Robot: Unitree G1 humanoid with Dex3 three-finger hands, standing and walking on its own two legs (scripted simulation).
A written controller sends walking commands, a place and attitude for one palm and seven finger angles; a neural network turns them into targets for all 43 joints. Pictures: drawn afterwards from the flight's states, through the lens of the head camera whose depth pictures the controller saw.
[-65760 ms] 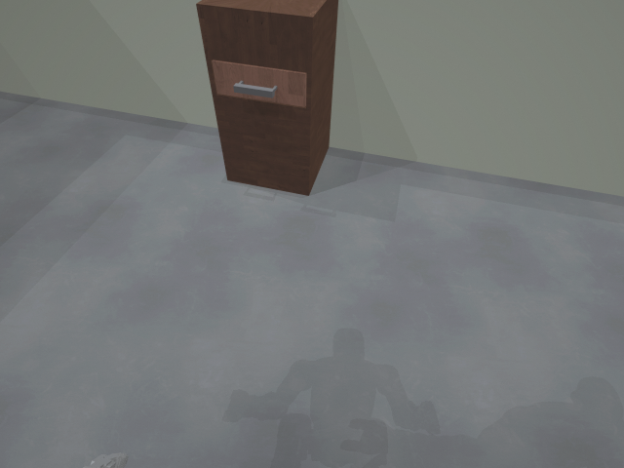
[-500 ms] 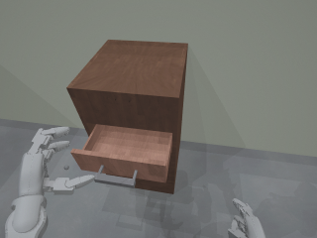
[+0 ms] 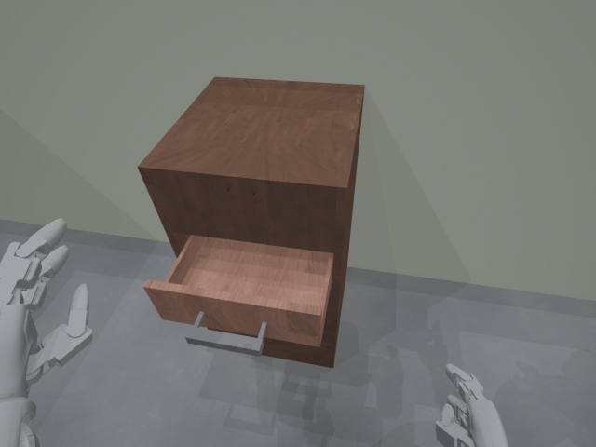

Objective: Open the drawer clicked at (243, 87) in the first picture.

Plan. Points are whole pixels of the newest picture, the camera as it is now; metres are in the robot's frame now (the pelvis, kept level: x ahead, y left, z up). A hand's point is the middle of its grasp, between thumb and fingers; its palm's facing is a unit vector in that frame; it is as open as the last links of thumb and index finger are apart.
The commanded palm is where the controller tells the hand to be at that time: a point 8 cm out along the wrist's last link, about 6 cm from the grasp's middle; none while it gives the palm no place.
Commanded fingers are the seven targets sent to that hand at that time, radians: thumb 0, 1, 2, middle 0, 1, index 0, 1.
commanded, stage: draw the hand back to the body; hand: left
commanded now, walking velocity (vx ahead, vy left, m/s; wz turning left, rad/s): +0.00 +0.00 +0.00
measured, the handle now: (228, 331) +0.39 +0.22 -0.23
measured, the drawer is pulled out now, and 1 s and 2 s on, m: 0.16 0.16 0.16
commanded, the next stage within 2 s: step back with the hand held close in 0.12 s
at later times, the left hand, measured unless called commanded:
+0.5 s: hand (93, 332) +0.19 +0.25 +0.13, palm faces +0.30 -0.84 -0.46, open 7.4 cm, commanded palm +0.12 +0.30 +0.17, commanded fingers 0.00 0.90 0.90 -0.20 -0.30 -0.20 -0.30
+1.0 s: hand (38, 439) +0.09 +0.23 +0.14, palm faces +0.37 -0.85 -0.39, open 7.4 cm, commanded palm +0.02 +0.29 +0.17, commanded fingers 0.00 0.90 0.90 -0.20 -0.30 -0.20 -0.30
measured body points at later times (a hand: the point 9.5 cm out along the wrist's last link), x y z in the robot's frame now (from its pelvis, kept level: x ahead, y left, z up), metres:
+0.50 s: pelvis -0.02 +0.02 +0.00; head +0.01 +0.02 +0.45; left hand +0.17 +0.29 +0.16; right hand +0.16 -0.23 -0.08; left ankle -0.04 +0.12 -0.74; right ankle +0.02 -0.10 -0.74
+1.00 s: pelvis -0.11 +0.01 -0.01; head -0.12 +0.02 +0.44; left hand +0.06 +0.28 +0.17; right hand +0.04 -0.24 -0.09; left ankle -0.07 +0.12 -0.74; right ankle -0.04 -0.10 -0.74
